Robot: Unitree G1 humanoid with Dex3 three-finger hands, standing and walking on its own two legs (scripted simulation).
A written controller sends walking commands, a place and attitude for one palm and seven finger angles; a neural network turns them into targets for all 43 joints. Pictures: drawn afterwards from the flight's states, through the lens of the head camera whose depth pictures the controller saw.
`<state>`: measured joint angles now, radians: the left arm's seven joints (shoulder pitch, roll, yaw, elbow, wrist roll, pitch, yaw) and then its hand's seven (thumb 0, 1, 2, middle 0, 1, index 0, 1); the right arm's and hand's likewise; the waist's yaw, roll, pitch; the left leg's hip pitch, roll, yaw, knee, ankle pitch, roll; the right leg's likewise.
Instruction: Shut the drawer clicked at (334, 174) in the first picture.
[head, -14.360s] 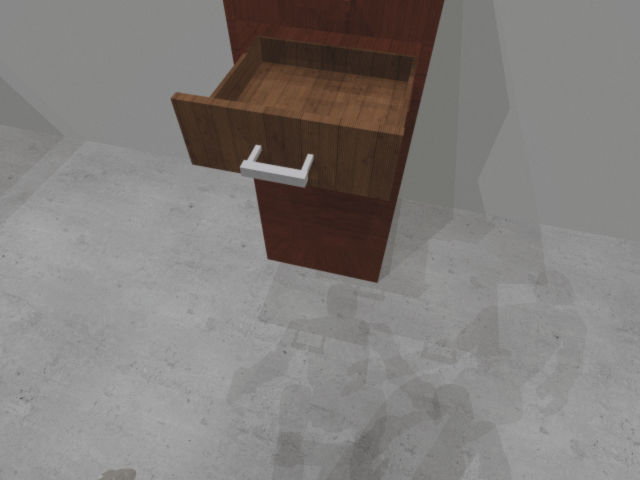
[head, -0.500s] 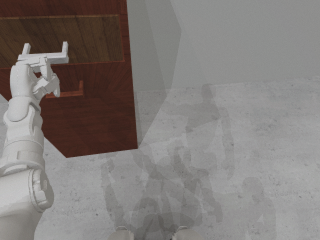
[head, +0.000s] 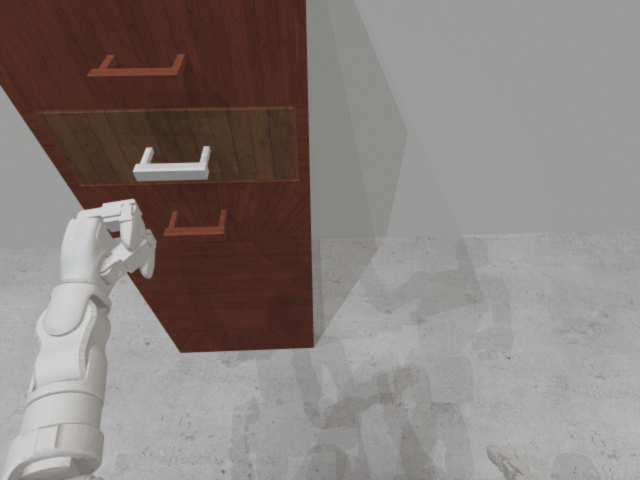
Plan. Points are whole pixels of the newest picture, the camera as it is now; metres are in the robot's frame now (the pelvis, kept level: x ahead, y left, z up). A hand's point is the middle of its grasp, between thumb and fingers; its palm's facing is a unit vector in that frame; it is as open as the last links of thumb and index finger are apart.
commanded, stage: draw the hand back to the body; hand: left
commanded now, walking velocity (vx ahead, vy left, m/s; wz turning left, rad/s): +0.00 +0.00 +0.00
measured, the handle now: (174, 162) +0.57 +0.25 +0.07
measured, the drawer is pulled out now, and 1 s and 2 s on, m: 0.00 0.00 0.00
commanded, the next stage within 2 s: step back with the hand held close in 0.98 s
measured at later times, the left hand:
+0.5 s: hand (77, 322) +0.24 +0.23 +0.15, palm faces +0.36 -0.89 -0.29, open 3.2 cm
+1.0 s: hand (12, 403) +0.16 +0.23 +0.19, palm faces +0.44 -0.81 -0.39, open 3.2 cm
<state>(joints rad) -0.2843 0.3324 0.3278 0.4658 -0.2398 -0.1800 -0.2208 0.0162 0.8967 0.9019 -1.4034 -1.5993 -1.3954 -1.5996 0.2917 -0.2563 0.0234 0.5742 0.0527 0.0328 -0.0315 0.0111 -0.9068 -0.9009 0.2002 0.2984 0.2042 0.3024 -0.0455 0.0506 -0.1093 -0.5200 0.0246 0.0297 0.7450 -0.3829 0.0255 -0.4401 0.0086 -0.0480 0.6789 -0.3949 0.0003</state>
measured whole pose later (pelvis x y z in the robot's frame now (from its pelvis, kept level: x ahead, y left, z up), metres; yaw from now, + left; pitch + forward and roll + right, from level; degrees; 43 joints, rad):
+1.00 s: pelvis -0.01 -0.02 +0.03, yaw +1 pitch -4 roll +0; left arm 0.52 0.31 0.28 -0.43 -0.07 -0.10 0.10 0.01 0.89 0.90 -1.41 -1.60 -1.40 -1.60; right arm 0.19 -0.24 0.02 0.62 0.01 -0.08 -0.08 0.02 -0.91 -0.90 0.20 0.30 0.20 0.30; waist 0.08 0.10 0.01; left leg -0.11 0.01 0.02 0.42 -0.24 0.01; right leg -0.04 0.00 -0.06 0.39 -0.27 -0.02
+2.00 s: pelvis -0.11 +0.02 +0.01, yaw +2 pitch +0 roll -4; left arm 0.59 0.38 0.36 -0.60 -0.03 -0.25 0.15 0.01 0.88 0.90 -1.41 -1.60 -1.40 -1.60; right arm 0.21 -0.22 -0.01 0.59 0.00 -0.06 -0.09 0.02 -0.90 -0.90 0.20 0.30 0.21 0.30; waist -0.01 0.02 0.03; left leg -0.44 -0.01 -0.02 0.59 -0.15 0.06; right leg -0.37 0.03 -0.03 0.64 -0.30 0.02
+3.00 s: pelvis -0.27 +0.06 +0.02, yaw +0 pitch -1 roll -1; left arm 0.57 0.38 0.38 -0.60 -0.04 -0.16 0.16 0.02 0.89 0.90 -1.41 -1.60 -1.40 -1.60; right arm 0.24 -0.14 0.04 0.64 -0.01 -0.13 -0.05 0.02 -0.90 -0.90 0.20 0.30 0.21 0.30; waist -0.03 -0.06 -0.01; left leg -0.29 -0.03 0.00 0.48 -0.17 0.05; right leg -0.36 0.03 -0.01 0.81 -0.43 0.00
